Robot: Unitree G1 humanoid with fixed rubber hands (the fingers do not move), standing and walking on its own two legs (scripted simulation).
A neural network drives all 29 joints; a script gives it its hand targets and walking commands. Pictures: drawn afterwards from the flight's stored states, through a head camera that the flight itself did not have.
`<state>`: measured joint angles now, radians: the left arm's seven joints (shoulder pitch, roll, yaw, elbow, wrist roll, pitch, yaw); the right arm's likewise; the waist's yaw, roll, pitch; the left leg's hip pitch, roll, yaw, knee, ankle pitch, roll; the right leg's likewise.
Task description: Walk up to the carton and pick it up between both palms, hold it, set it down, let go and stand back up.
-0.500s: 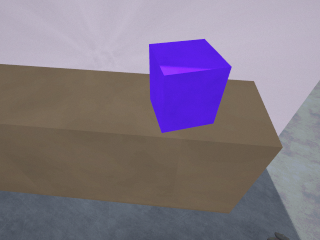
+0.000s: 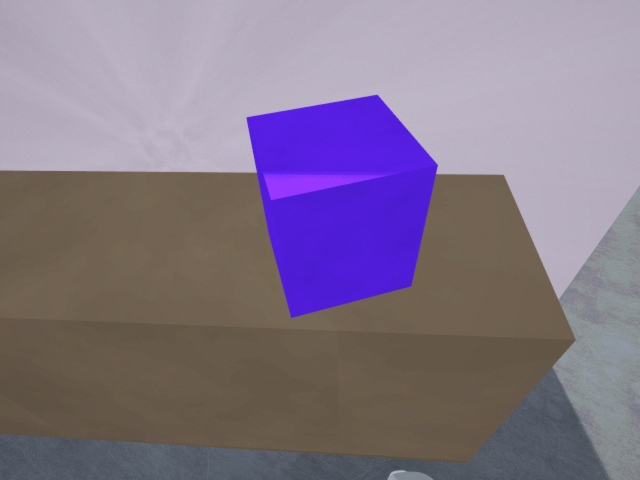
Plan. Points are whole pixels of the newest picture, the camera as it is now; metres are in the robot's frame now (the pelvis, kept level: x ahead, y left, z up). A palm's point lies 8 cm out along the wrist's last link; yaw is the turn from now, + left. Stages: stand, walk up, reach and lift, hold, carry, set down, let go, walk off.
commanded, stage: walk up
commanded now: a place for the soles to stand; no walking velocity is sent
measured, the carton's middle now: (334, 207) +0.50 +0.00 +0.06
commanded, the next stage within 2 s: stand in 1.20 s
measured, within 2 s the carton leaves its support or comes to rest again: neither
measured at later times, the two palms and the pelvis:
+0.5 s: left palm out of the picture +0.14 +0.33 -0.06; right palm out of the picture +0.13 -0.28 -0.07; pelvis +0.03 +0.02 +0.01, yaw -1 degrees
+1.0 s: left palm out of the picture +0.15 +0.32 -0.06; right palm (582, 469) +0.15 -0.29 -0.07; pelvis +0.03 +0.01 +0.01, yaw -1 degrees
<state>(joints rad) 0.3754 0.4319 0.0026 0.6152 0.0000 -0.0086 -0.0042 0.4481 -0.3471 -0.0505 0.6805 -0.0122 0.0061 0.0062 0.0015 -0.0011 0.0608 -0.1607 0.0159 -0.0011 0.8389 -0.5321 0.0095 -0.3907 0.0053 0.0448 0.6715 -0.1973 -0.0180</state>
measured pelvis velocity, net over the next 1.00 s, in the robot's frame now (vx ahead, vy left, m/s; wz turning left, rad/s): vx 0.03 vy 0.01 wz -0.02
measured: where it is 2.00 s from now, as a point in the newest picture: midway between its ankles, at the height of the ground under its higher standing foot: outside the picture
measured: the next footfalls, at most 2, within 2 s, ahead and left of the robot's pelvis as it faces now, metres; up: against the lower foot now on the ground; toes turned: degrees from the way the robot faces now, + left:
left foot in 0.26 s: +0.10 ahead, +0.14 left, +0.00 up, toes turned -1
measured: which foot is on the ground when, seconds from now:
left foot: up 0.00-0.24, down 0.26-1.00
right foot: down 0.00-1.00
